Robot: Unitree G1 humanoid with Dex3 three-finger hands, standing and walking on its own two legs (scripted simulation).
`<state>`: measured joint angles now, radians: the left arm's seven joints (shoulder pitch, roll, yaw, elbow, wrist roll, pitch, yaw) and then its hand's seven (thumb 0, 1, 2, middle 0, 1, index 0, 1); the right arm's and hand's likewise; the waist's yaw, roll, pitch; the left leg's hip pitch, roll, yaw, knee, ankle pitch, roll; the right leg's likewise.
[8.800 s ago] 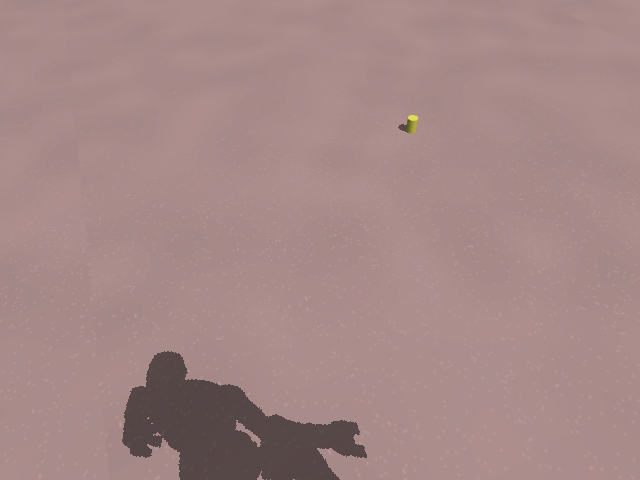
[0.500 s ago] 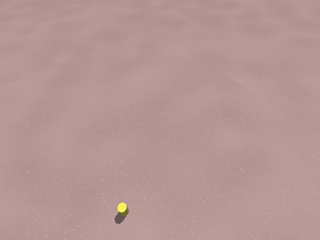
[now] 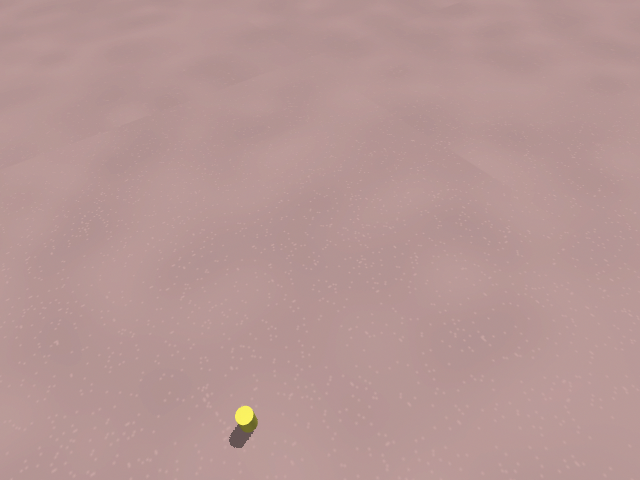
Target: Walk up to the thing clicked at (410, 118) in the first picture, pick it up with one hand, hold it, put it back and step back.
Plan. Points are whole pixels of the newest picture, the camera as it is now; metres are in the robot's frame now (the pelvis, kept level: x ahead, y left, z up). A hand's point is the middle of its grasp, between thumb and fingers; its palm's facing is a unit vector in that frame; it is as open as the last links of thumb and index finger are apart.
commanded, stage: stand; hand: left
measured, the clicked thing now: (246, 419) +0.40 +0.28 -0.75
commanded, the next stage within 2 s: walk up in 0.50 s
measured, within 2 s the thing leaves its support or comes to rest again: neither
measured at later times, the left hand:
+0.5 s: hand out of the picture +0.07 +0.26 -0.16, palm faces -0.02 -0.94 -0.35, open 7.4 cm
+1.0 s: hand out of the picture +0.05 +0.29 -0.16, palm faces +0.01 -0.92 -0.40, open 7.4 cm
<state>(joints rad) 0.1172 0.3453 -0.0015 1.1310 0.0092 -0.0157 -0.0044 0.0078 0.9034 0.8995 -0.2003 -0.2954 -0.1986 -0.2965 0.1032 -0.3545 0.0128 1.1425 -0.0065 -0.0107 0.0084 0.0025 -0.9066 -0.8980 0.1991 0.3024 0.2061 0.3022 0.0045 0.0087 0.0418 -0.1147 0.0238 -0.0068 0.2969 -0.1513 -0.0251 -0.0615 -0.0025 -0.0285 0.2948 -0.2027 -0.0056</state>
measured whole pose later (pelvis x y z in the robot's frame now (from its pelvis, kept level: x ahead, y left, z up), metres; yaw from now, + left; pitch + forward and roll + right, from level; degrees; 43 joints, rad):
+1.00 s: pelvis -0.02 +0.02 -0.01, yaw +1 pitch -3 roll +0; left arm 0.12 0.38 0.03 1.05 0.02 -0.01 0.01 0.01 0.90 0.90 -0.20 -0.30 -0.20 -0.30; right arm 0.09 -0.35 -0.05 1.01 -0.02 0.06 0.04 0.00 -0.91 -0.90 0.20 0.30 0.21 0.30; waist 0.01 0.01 0.11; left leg -0.21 -0.01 -0.01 0.47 -0.20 0.01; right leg -0.16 -0.03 -0.01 0.48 -0.26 0.01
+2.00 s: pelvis -0.02 +0.03 +0.00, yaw +2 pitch -3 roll +0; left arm 0.11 0.37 0.01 1.08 0.02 -0.02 0.01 0.01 0.90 0.90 -0.20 -0.30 -0.20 -0.30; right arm 0.11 -0.37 -0.04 1.07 -0.01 0.04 0.04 0.00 -0.91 -0.90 0.20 0.30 0.21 0.30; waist 0.00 0.01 0.07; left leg -0.16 -0.01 -0.02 0.38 -0.18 0.01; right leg -0.12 -0.04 -0.02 0.39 -0.22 0.03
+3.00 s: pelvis +0.00 +0.01 +0.00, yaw +2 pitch -2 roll +0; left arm 0.11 0.35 0.00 1.12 0.01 -0.02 0.00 0.01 0.90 0.90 -0.20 -0.30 -0.20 -0.30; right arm 0.10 -0.36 0.00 1.13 0.00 -0.01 0.01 0.00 -0.91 -0.90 0.20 0.30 0.21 0.30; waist 0.00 0.01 0.04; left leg -0.11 0.01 -0.03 0.32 -0.18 -0.02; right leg -0.06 -0.02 -0.03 0.30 -0.21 0.01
